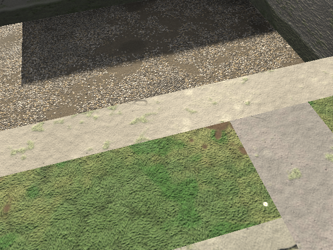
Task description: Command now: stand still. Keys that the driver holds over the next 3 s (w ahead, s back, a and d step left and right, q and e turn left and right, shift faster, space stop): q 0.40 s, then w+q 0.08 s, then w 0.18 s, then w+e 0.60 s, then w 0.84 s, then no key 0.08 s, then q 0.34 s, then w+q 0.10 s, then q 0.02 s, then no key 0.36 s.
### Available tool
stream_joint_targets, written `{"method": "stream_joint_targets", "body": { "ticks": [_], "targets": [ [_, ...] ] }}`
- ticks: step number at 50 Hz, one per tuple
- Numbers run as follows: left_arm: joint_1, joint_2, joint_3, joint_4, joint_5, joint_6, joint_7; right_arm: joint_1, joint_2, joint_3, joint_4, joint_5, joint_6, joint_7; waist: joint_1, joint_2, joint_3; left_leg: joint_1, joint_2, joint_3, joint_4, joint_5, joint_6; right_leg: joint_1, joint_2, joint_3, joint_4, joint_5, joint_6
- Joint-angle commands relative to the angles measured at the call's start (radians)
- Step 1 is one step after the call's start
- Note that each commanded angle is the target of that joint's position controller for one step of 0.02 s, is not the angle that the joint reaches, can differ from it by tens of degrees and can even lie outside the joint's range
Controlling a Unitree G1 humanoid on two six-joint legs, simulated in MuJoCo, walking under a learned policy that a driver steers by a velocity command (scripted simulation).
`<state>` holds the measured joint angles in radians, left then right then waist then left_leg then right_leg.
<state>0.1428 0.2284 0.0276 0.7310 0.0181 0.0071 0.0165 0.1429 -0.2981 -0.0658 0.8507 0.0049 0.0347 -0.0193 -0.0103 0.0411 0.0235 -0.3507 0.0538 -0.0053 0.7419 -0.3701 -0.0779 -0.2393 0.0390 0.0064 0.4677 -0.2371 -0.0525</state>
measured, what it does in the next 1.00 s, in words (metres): walks ahead: left foot, then left foot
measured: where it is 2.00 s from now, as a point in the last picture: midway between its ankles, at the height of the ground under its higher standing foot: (137, 199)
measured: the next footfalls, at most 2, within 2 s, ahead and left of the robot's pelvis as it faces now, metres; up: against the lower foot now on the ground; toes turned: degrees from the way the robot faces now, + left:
left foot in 0.06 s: +0.03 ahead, +0.15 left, +0.00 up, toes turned +2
left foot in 0.56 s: -0.03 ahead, +0.16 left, +0.00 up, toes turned +20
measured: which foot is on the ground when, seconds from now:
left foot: up 0.00-0.04, down 0.06-0.26, up 0.28-0.54, down 0.56-1.00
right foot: down 0.00-0.54, up 0.56-1.00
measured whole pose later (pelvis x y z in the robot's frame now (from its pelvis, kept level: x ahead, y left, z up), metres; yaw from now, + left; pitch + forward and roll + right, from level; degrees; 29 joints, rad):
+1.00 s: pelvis +0.15 +0.12 -0.02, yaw +12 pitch +3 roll -1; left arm 0.05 0.25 0.05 0.75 -0.03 -0.07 -0.08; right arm 0.38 -0.27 -0.05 0.86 0.00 -0.06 -0.02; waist -0.07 -0.02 0.03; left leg 0.19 -0.02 0.14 0.17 -0.40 0.02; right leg -0.62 -0.01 -0.07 0.56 0.00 -0.07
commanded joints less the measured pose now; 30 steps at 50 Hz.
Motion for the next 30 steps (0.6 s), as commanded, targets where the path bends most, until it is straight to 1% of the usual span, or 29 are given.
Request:
{"method": "stream_joint_targets", "body": {
  "ticks": [1, 2, 3, 4, 5, 6, 8, 10, 11, 12, 13, 14, 15, 16, 17, 18, 19, 20, 21, 22, 23, 24, 25, 26, 27, 28, 29, 30],
  "targets": [
    [-0.019, 0.137, 0.032, -0.019, -0.004, -0.008, 0.001, -0.001, -0.061, -0.002, -0.042, 0.004, -0.015, 0.007, 0.000, -0.165, -0.086, 0.100, -0.002, 0.020, -0.227, 0.105, 0.015, 0.082, -0.244, 0.178, -0.088, 0.344, -0.150],
    [-0.005, 0.152, 0.037, -0.003, -0.013, -0.009, 0.001, 0.003, -0.076, -0.002, -0.041, -0.003, -0.019, 0.009, -0.011, -0.145, -0.069, 0.144, -0.007, 0.020, -0.337, 0.247, 0.032, 0.065, -0.225, 0.165, -0.080, 0.298, -0.117],
    [0.019, 0.166, 0.043, 0.006, -0.010, -0.014, 0.005, -0.005, -0.125, -0.009, -0.050, -0.013, -0.021, 0.008, 0.005, -0.106, -0.074, 0.176, 0.023, -0.028, -0.333, 0.389, 0.053, 0.057, -0.192, 0.150, -0.059, 0.217, -0.074],
    [0.050, 0.179, 0.050, 0.004, 0.005, -0.019, 0.007, -0.019, -0.194, -0.022, -0.062, -0.011, -0.021, 0.004, 0.051, -0.007, -0.075, 0.168, 0.067, -0.075, -0.274, 0.552, 0.085, 0.046, -0.126, 0.098, -0.016, 0.121, -0.036],
    [0.042, 0.176, 0.054, 0.000, 0.008, -0.019, 0.015, -0.031, -0.199, -0.031, -0.056, 0.009, -0.020, 0.007, 0.055, 0.077, -0.075, 0.113, 0.072, -0.108, -0.272, 0.486, 0.137, 0.055, -0.067, 0.026, 0.004, 0.083, -0.001],
    [0.000, 0.184, 0.059, -0.004, 0.007, -0.014, 0.025, -0.045, -0.174, -0.030, -0.065, 0.015, -0.022, 0.010, 0.032, 0.082, -0.057, 0.055, 0.080, -0.151, -0.303, 0.417, 0.160, 0.079, -0.048, -0.012, 0.046, 0.077, 0.017],
    [-0.016, 0.160, 0.067, -0.009, -0.005, 0.003, 0.040, -0.051, -0.156, -0.028, -0.070, 0.007, -0.028, 0.003, 0.031, 0.103, -0.052, 0.005, 0.093, -0.209, -0.323, 0.364, 0.176, 0.085, -0.044, -0.030, 0.093, 0.080, 0.016],
    [0.000, 0.144, 0.074, -0.014, -0.007, 0.018, 0.043, -0.041, -0.150, -0.029, -0.079, 0.006, -0.031, -0.003, 0.029, 0.097, -0.056, -0.026, 0.089, -0.239, -0.310, 0.311, 0.181, 0.085, -0.053, -0.023, 0.096, 0.055, -0.001],
    [0.010, 0.141, 0.078, -0.015, -0.006, 0.020, 0.042, -0.041, -0.144, -0.029, -0.085, 0.007, -0.030, -0.006, 0.030, 0.077, -0.060, -0.052, 0.075, -0.235, -0.290, 0.277, 0.174, 0.098, -0.066, -0.014, 0.079, 0.040, -0.012],
    [0.025, 0.148, 0.084, -0.013, -0.005, 0.020, 0.040, -0.050, -0.135, -0.027, -0.096, 0.008, -0.027, -0.008, 0.035, 0.035, -0.059, -0.092, 0.048, -0.209, -0.247, 0.237, 0.155, 0.117, -0.098, 0.009, 0.038, 0.030, -0.029],
    [0.052, 0.163, 0.091, -0.007, -0.003, 0.019, 0.040, -0.058, -0.117, -0.023, -0.107, 0.011, -0.023, -0.010, 0.042, -0.040, -0.061, -0.144, 0.007, -0.148, -0.159, 0.183, 0.122, 0.145, -0.167, 0.063, -0.029, 0.038, -0.062],
    [0.071, 0.194, 0.099, 0.000, 0.001, 0.016, 0.039, -0.042, -0.091, -0.018, -0.113, 0.014, -0.016, -0.009, 0.036, -0.157, -0.072, -0.175, -0.050, -0.044, -0.013, 0.102, 0.081, 0.159, -0.302, 0.181, -0.120, 0.098, -0.132],
    [0.043, 0.199, 0.097, -0.015, 0.008, 0.006, 0.040, -0.033, -0.092, -0.021, -0.121, 0.008, -0.009, -0.005, 0.033, -0.249, -0.085, -0.211, -0.040, 0.001, 0.190, -0.177, 0.058, 0.145, -0.439, 0.290, -0.164, 0.210, -0.219],
    [0.044, 0.186, 0.088, -0.027, 0.015, -0.008, 0.042, -0.050, -0.127, -0.037, -0.129, 0.008, -0.001, 0.000, 0.041, -0.186, -0.079, -0.253, -0.004, -0.036, 0.377, -0.266, 0.048, 0.128, -0.498, 0.322, -0.182, 0.306, -0.273],
    [0.001, 0.187, 0.084, -0.038, 0.013, -0.018, 0.043, -0.035, -0.126, -0.044, -0.125, 0.018, 0.009, 0.003, 0.012, -0.125, -0.067, -0.258, 0.018, -0.060, 0.437, -0.242, 0.044, 0.108, -0.479, 0.264, -0.177, 0.323, -0.259],
    [-0.049, 0.198, 0.088, -0.043, 0.001, -0.025, 0.042, -0.019, -0.103, -0.039, -0.120, 0.022, 0.018, 0.004, -0.011, -0.112, -0.045, -0.253, 0.043, -0.063, 0.386, -0.183, 0.041, 0.090, -0.431, 0.179, -0.179, 0.287, -0.214],
    [-0.064, 0.209, 0.091, -0.041, -0.003, -0.028, 0.042, -0.029, -0.090, -0.034, -0.120, 0.019, 0.023, 0.006, -0.006, -0.124, -0.036, -0.232, 0.050, -0.041, 0.332, -0.130, 0.035, 0.080, -0.396, 0.112, -0.176, 0.281, -0.184],
    [-0.065, 0.217, 0.093, -0.035, -0.003, -0.025, 0.044, -0.035, -0.075, -0.027, -0.123, 0.015, 0.025, 0.012, 0.001, -0.133, -0.040, -0.184, 0.046, -0.010, 0.274, -0.099, 0.029, 0.062, -0.361, 0.044, -0.163, 0.288, -0.165],
    [-0.044, 0.225, 0.097, -0.029, -0.005, -0.020, 0.042, -0.043, -0.064, -0.020, -0.131, 0.016, 0.024, 0.022, 0.017, -0.145, -0.065, -0.127, 0.039, 0.023, 0.203, -0.077, 0.032, 0.053, -0.339, -0.005, -0.174, 0.183, -0.151],
    [-0.025, 0.234, 0.101, -0.023, -0.012, -0.018, 0.039, -0.056, -0.063, -0.017, -0.143, 0.020, 0.023, 0.034, 0.029, -0.165, -0.077, -0.080, 0.030, 0.048, 0.136, -0.070, 0.042, 0.047, -0.332, -0.026, -0.188, 0.061, -0.143],
    [-0.008, 0.245, 0.104, -0.015, -0.021, -0.019, 0.034, -0.060, -0.071, -0.019, -0.150, 0.024, 0.022, 0.043, 0.035, -0.179, -0.082, -0.041, 0.016, 0.072, 0.076, -0.066, 0.054, 0.042, -0.338, -0.028, -0.200, -0.049, -0.138],
    [0.001, 0.254, 0.106, -0.009, -0.031, -0.021, 0.027, -0.047, -0.082, -0.023, -0.150, 0.025, 0.021, 0.049, 0.028, -0.181, -0.082, 0.002, 0.000, 0.097, 0.013, -0.054, 0.070, 0.034, -0.346, -0.026, -0.203, -0.143, -0.132],
    [-0.002, 0.255, 0.104, -0.001, -0.042, -0.022, 0.019, -0.007, -0.082, -0.025, -0.135, 0.022, 0.019, 0.052, 0.004, -0.168, -0.079, 0.079, -0.021, 0.122, -0.085, -0.012, 0.091, -0.001, -0.343, -0.034, -0.185, -0.221, -0.117],
    [-0.006, 0.240, 0.099, 0.008, -0.050, -0.023, 0.011, 0.069, -0.081, -0.029, -0.099, 0.020, 0.017, 0.050, -0.027, -0.150, -0.076, 0.192, -0.055, 0.156, -0.177, 0.030, 0.112, -0.063, -0.329, -0.062, -0.140, -0.282, -0.095],
    [0.013, 0.192, 0.086, 0.022, -0.043, -0.025, 0.000, 0.169, -0.102, -0.042, -0.049, 0.022, 0.014, 0.041, -0.052, -0.090, -0.081, 0.332, -0.086, 0.151, -0.233, 0.003, 0.140, -0.153, -0.290, -0.115, -0.025, -0.333, -0.058],
    [-0.017, 0.114, 0.061, 0.013, -0.022, -0.031, -0.017, 0.278, -0.160, -0.062, -0.019, 0.026, 0.006, 0.029, -0.093, 0.101, -0.074, 0.470, 0.064, -0.103, -0.343, -0.073, 0.210, -0.340, -0.209, -0.212, 0.314, -0.355, 0.016],
    [-0.096, 0.092, 0.054, -0.065, -0.011, -0.049, -0.021, 0.286, -0.289, -0.075, -0.057, 0.010, -0.023, 0.029, -0.092, 0.267, -0.041, 0.510, 0.332, -0.652, -0.501, -0.207, 0.402, -0.682, -0.056, -0.149, 0.600, -0.441, 0.078],
    [-0.166, 0.159, 0.067, -0.084, -0.048, -0.069, -0.022, 0.256, -0.237, -0.061, -0.073, -0.012, -0.059, 0.037, -0.117, 0.114, -0.028, 0.419, 0.385, -0.723, -0.603, -0.300, 0.463, -0.713, -0.098, 0.018, 0.705, -0.378, 0.064]
  ]
}}
Over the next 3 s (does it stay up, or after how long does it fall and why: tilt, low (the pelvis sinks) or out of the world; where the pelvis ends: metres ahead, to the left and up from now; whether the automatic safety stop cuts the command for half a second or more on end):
stays up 0.90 0.16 0.00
